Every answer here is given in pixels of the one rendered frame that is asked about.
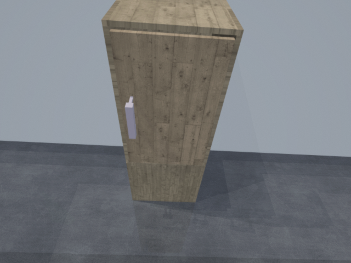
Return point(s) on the handle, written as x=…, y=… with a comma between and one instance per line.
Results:
x=130, y=117

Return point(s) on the cupboard door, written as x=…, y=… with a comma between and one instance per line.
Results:
x=176, y=81

